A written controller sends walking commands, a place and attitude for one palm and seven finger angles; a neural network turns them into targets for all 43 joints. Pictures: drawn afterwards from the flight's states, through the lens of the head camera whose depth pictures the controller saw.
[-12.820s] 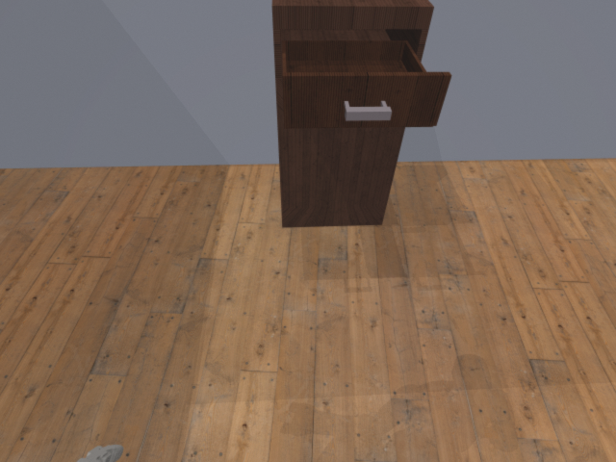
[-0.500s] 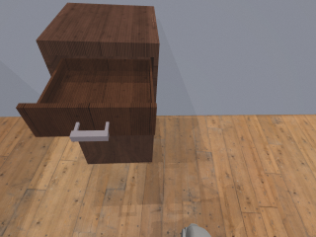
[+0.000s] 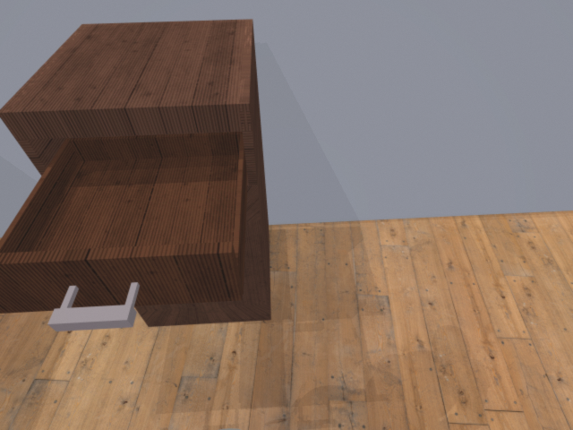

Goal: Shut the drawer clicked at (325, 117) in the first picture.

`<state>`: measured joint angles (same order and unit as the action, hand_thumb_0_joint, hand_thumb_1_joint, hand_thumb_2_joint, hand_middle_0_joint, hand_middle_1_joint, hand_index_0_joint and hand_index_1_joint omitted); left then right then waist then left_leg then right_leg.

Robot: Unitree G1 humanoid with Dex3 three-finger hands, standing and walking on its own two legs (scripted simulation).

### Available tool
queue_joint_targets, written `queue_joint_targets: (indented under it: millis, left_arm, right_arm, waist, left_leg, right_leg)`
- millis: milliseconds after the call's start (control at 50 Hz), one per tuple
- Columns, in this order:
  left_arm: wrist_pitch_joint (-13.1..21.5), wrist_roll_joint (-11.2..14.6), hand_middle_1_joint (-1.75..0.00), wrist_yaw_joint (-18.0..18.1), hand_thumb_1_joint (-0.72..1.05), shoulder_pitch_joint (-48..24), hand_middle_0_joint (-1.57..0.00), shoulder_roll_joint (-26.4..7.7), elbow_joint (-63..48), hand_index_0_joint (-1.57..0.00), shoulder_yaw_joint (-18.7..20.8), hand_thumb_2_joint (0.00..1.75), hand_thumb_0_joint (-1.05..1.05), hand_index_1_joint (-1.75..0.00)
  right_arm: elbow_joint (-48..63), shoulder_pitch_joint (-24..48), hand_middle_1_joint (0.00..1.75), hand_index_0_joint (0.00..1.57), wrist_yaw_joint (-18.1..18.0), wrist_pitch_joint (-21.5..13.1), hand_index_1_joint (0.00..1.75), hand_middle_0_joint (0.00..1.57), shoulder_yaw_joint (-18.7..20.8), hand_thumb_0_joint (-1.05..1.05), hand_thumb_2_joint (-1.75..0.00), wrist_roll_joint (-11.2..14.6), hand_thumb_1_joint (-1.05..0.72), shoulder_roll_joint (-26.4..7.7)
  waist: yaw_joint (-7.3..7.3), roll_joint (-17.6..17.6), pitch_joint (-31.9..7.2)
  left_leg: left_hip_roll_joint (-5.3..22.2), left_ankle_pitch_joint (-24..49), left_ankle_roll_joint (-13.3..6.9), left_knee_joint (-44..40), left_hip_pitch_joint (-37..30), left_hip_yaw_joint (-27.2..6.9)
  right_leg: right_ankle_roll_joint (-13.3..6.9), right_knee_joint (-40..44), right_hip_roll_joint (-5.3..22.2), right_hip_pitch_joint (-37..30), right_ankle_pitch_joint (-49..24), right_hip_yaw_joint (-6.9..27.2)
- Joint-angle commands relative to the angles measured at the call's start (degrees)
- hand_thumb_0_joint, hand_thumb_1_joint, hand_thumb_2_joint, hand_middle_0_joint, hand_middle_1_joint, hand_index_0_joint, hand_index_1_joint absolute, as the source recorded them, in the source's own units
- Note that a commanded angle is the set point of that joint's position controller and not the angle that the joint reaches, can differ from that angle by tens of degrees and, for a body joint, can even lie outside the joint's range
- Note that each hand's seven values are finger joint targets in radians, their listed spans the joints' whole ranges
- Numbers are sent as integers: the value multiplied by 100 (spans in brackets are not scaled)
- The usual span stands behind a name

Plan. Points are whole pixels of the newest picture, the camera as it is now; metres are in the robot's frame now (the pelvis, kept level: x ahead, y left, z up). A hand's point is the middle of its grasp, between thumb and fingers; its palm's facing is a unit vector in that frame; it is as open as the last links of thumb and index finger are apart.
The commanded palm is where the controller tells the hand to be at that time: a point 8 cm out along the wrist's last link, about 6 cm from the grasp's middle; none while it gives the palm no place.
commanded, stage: come to a stop and stand still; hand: left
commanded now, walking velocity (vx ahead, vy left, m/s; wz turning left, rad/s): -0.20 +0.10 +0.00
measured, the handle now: (98, 304) +0.28 +0.31 +0.00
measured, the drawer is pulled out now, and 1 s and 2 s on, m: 0.30 0.30 0.30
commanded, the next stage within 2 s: look again from close up in 0.80 s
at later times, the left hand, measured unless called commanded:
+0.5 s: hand out of the picture -0.04 +0.18 -0.17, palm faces +0.05 -0.98 -0.21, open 7.4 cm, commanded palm none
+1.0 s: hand out of the picture -0.03 +0.15 -0.17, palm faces +0.01 -0.99 -0.17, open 7.3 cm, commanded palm none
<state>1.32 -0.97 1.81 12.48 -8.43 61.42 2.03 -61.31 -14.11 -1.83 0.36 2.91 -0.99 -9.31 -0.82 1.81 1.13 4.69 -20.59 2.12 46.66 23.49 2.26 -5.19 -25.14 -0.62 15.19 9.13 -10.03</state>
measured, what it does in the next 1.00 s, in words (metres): steps on the spot: left foot, then right foot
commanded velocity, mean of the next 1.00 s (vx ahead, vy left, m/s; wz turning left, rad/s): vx -0.01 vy -0.02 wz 0.00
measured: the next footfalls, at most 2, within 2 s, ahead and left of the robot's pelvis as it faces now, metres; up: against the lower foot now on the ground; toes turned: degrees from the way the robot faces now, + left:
left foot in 0.14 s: +0.06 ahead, +0.15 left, +0.00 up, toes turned +8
right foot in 0.38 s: +0.02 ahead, -0.10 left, +0.00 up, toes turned -3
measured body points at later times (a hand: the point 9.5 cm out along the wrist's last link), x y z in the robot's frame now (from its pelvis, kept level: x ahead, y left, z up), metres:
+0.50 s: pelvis -0.02 +0.00 +0.00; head -0.02 -0.01 +0.45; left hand -0.05 +0.23 -0.15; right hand +0.04 -0.22 -0.16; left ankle +0.02 +0.14 -0.74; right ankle -0.02 -0.09 -0.74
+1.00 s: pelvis -0.02 +0.00 +0.00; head +0.00 -0.01 +0.45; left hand -0.03 +0.20 -0.16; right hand -0.08 -0.20 -0.16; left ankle +0.00 +0.13 -0.73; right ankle -0.02 -0.09 -0.74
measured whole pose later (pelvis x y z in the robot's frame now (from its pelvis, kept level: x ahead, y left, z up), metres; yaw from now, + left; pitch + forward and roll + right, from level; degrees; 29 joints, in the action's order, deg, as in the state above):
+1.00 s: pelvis -0.02 +0.00 +0.00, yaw +0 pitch +0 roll -2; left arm 1.3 -1.0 2.5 18.4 -5.4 63.4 -0.5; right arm -64.9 -22.5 -0.6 1.0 0.8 -1.2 -6.7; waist 1.7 3.1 1.6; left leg 4.4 -17.4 0.9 36.1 18.5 0.8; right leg -2.8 -25.5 -2.9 11.7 13.9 -4.9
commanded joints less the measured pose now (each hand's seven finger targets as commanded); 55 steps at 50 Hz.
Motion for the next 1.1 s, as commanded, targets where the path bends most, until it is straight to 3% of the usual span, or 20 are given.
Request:
queue_joint_targets:
  millis: [0,40,80,140,220,300,340,380,400,420,460,600,760,860,880,900,920,940,980,1080]
  left_arm:
    - [-2,-44,-30,73,90,408,-20,-856,-191,-20,226,90,0,-30]
    - [-42,-39,-30,85,90,410,-20,-899,-160,-20,249,90,0,-30]
    - [-101,-18,-30,86,90,272,-20,-879,-196,-20,267,90,0,-30]
    - [-172,35,-30,56,90,526,-20,-412,-242,-20,132,90,0,-30]
    - [-287,-9,-30,21,90,659,-20,-403,-103,-20,87,90,0,-30]
    - [-230,-14,-30,-23,90,880,-20,-301,44,-20,22,90,0,-30]
    - [-161,-16,-30,-22,90,997,-20,-334,147,-20,-4,90,0,-30]
    - [-77,-11,-30,-11,90,843,-20,-508,165,-20,-54,90,0,-30]
    - [-66,9,-30,-11,90,777,-20,-575,162,-20,-65,90,0,-30]
    - [-25,16,-30,-10,90,672,-20,-597,179,-20,-63,90,0,-30]
    - [-11,23,-30,-4,90,608,-20,-567,163,-20,-83,90,0,-30]
    - [-71,29,-30,23,90,715,-20,-568,148,-20,-21,90,0,-30]
    - [-58,64,-30,35,90,791,-20,-442,137,-20,8,90,0,-30]
    - [-44,78,-30,42,90,906,-20,-313,210,-20,-8,90,0,-30]
    - [146,-43,-30,248,90,1344,-20,-472,313,-20,-97,90,0,-30]
    - [188,-29,-30,182,90,1016,-20,-819,18,-20,-63,90,0,-30]
    - [152,-38,-30,129,90,719,-20,-725,-134,-20,-55,90,0,-30]
    - [158,-46,-30,138,90,580,-20,-745,-204,-20,-28,90,0,-30]
    - [161,-34,-30,162,90,525,-20,-638,-293,-20,14,90,0,-30]
    - [66,31,-30,121,90,963,-20,-203,-114,-20,-118,90,0,-30]
  right_arm:
    - [114,-446,30,20,29,101,30,20,6,0,-90,50,-90,-104]
    - [165,-386,30,20,19,114,30,20,40,0,-90,41,-90,-164]
    - [94,-619,30,20,21,80,30,20,48,0,-90,49,-90,-189]
    - [323,-235,30,20,-35,-32,30,20,63,0,-90,-5,-90,-697]
    - [453,379,30,20,-109,-58,30,20,29,0,-90,-1,-90,-627]
    - [351,415,30,20,-81,-75,30,20,52,0,-90,11,-90,-706]
    - [260,355,30,20,-51,-63,30,20,46,0,-90,39,-90,-660]
    - [183,205,30,20,-11,-70,30,20,4,0,-90,84,-90,-447]
    - [130,121,30,20,11,-78,30,20,-7,0,-90,85,-90,-396]
    - [73,80,30,20,8,-40,30,20,-11,0,-90,63,-90,-375]
    - [-22,-53,30,20,19,-24,30,20,-27,0,-90,45,-90,-395]
    - [-249,-440,30,20,41,24,30,20,-111,0,-90,4,-90,-268]
    - [-411,-962,30,20,-5,-37,30,20,-159,0,-90,-2,-90,-74]
    - [-471,-1113,30,20,-49,-99,30,20,-179,0,-90,15,-90,-12]
    - [-65,-164,30,20,46,-185,30,20,-216,0,-90,2,-90,-236]
    - [126,-668,30,20,85,-53,30,20,-193,0,-90,19,-90,36]
    - [40,-835,30,20,115,-16,30,20,-150,0,-90,-7,-90,32]
    - [-15,-1052,30,20,153,-20,30,20,-157,0,-90,-9,-90,37]
    - [41,-1381,30,20,154,-105,30,20,-221,0,-90,-10,-90,58]
    - [21,-1112,30,20,17,-303,30,20,-274,0,-90,-17,-90,-276]
  waist:
    - [-34,-748,-56]
    - [0,-796,-11]
    - [146,-727,-61]
    - [-76,737,-86]
    - [-129,846,140]
    - [-99,549,-100]
    - [-94,258,-43]
    - [100,-257,127]
    - [162,-122,121]
    - [194,-671,62]
    - [220,-848,213]
    - [163,-310,804]
    - [113,-215,571]
    - [56,-142,485]
    - [-263,-208,838]
    - [206,-221,371]
    - [273,-67,397]
    - [394,-262,187]
    - [424,-754,-182]
    - [28,847,83]
  left_leg:
    - [-98,-137,61,-567,-451,-115]
    - [-140,58,49,-967,-717,-110]
    - [-130,943,-10,-1933,-1371,-95]
    - [1193,3183,-742,-2808,-1202,-1193]
    - [1181,2394,-1080,-3262,-643,-1071]
    - [967,1868,-985,-3034,-1119,-924]
    - [628,1216,-712,-2790,-1066,-777]
    - [174,974,-348,-2572,-1257,-453]
    - [106,957,-272,-2615,-1446,-415]
    - [118,858,-211,-2527,-1572,-347]
    - [124,888,-190,-2517,-1739,-289]
    - [20,513,-154,-2602,-1395,-231]
    - [44,757,-154,-2545,-1156,-253]
    - [110,1099,-163,-2591,-1156,-291]
    - [-21,592,8,-1207,-347,-23]
    - [-59,-82,-124,-698,-444,-243]
    - [-68,-104,-173,-445,-558,-158]
    - [-131,79,-169,-433,-602,-64]
    - [-175,468,-221,-1355,-976,-17]
    - [470,2003,-578,-2532,-595,-932]
  right_leg:
    - [-624,730,1965,-127,-1976,1608]
    - [-582,584,1978,-57,-2023,1651]
    - [-277,226,1728,210,-1530,1461]
    - [465,-684,565,170,441,537]
    - [526,-1813,432,15,1541,872]
    - [605,-1059,405,-74,1077,850]
    - [606,47,437,-375,319,992]
    - [487,624,765,-165,-45,1439]
    - [451,662,845,-6,101,1432]
    - [430,800,766,135,482,1510]
    - [385,1080,783,349,1006,1504]
    - [348,1385,745,709,2065,1584]
    - [267,1213,724,236,1603,1464]
    - [251,1011,675,-48,911,1309]
    - [540,946,1108,6,-1582,1970]
    - [156,1187,1577,144,-45,2168]
    - [-96,1330,1416,525,1263,1994]
    - [-184,1288,1269,530,1515,1862]
    - [-130,668,989,111,860,1392]
    - [275,-341,355,-401,514,867]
